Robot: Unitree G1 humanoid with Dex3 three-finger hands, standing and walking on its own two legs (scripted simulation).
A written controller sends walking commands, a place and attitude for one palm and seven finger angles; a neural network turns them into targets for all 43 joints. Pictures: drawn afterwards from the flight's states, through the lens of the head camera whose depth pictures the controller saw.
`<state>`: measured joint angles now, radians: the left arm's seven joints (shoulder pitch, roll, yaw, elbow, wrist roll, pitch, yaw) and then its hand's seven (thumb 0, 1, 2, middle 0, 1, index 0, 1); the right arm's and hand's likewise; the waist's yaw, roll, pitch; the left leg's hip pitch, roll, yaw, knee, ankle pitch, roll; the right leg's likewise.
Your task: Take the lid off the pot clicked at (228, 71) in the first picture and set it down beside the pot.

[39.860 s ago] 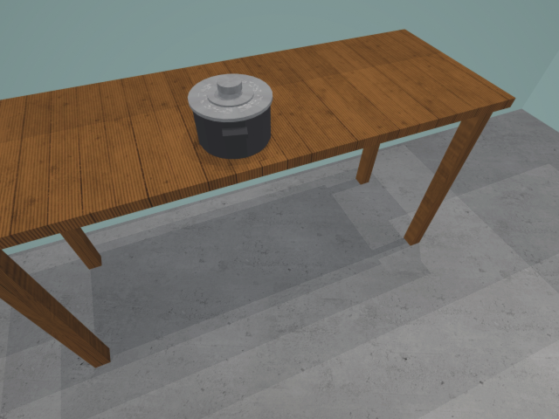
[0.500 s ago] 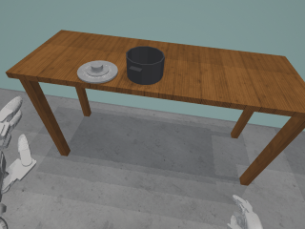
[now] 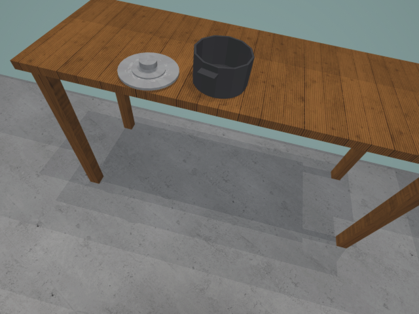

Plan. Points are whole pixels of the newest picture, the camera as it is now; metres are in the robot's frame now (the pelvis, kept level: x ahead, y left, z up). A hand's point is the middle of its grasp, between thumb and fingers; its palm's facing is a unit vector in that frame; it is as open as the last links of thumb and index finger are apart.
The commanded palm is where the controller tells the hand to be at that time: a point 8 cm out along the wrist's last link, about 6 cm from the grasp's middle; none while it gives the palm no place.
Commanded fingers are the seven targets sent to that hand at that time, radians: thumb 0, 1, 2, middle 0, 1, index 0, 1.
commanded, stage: let the arm hang, fingers relaxed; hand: left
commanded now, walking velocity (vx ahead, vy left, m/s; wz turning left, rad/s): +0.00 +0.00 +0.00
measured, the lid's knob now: (148, 62) +0.77 +0.23 +0.02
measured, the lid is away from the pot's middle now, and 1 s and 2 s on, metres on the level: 0.22 0.22 0.22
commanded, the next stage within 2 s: look to check the result in 0.70 s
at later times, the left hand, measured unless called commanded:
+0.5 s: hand out of the picture +0.07 +0.20 -0.16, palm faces +0.00 -0.98 -0.20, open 7.2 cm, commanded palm none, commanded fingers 0.00 0.90 0.90 -0.20 -0.30 -0.20 -0.30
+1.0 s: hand out of the picture +0.03 +0.19 -0.17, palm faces +0.01 -0.98 -0.19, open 7.3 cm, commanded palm none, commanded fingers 0.00 0.90 0.90 -0.20 -0.30 -0.20 -0.30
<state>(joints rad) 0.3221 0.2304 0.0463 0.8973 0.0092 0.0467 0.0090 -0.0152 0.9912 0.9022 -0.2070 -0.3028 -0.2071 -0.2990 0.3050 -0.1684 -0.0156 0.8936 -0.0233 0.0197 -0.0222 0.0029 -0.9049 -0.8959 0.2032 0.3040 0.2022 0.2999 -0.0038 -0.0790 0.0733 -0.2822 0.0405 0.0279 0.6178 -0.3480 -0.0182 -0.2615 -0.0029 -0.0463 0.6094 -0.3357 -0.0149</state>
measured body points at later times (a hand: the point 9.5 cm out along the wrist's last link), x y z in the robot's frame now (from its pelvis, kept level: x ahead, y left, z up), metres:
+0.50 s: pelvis +0.02 +0.02 +0.01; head +0.04 +0.02 +0.46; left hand +0.07 +0.25 -0.15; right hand +0.01 -0.20 -0.15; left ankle -0.01 +0.13 -0.73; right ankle -0.03 -0.11 -0.73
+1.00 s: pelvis +0.02 +0.02 +0.01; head +0.05 +0.02 +0.46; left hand +0.03 +0.24 -0.15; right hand +0.00 -0.20 -0.15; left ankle -0.01 +0.13 -0.73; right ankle -0.03 -0.11 -0.73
